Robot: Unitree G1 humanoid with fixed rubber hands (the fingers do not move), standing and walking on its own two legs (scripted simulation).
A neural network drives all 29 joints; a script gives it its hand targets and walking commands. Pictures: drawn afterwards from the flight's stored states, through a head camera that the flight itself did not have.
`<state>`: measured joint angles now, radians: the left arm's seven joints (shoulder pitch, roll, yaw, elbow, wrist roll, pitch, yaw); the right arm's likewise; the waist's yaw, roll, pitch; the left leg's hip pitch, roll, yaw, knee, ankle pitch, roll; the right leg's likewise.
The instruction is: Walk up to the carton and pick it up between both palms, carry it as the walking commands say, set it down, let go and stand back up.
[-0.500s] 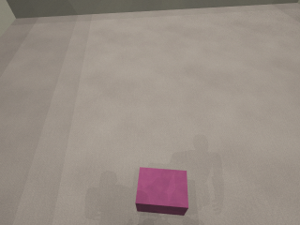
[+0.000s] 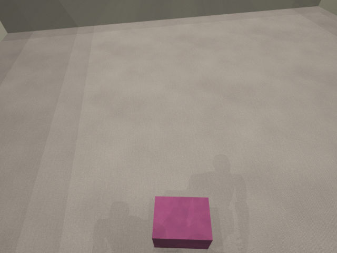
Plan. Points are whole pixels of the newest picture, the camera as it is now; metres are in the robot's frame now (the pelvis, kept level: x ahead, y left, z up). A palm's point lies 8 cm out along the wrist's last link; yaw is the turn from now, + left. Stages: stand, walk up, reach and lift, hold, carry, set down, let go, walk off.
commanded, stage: walk up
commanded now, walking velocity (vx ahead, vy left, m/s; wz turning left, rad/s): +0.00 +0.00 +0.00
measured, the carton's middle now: (181, 222) +0.41 -0.03 -0.69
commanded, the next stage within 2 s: stand in 0.36 s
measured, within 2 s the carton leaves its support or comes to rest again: neither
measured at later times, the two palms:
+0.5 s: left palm out of the picture -0.02 +0.18 -0.15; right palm out of the picture +0.00 -0.22 -0.15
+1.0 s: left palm out of the picture +0.14 +0.21 -0.13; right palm out of the picture +0.16 -0.19 -0.13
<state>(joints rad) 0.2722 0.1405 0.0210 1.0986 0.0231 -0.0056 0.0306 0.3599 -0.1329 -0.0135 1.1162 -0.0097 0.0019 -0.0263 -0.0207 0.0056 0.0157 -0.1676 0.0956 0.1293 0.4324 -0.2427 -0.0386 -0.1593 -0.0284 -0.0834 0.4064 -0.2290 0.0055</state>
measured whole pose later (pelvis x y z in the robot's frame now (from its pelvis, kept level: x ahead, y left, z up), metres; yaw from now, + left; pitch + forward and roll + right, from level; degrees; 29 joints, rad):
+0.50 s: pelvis +0.01 -0.01 +0.00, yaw +1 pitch -1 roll +0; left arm 0.34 0.10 0.00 1.14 0.01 -0.03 0.04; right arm 0.30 -0.12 -0.01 1.15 -0.01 -0.01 -0.04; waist 0.01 0.00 0.03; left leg -0.12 0.11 0.11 0.38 -0.23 -0.06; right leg -0.11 -0.01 -0.10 0.37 -0.24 -0.01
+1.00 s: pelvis -0.02 +0.01 -0.01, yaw +2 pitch +13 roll -1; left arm -0.02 0.11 0.04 0.62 -0.01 0.62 0.01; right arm -0.08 -0.12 -0.09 0.73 -0.02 0.58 0.02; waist 0.00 0.00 -0.09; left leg -0.54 0.04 0.03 0.55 -0.24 -0.01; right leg -0.52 -0.04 -0.04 0.53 -0.24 0.01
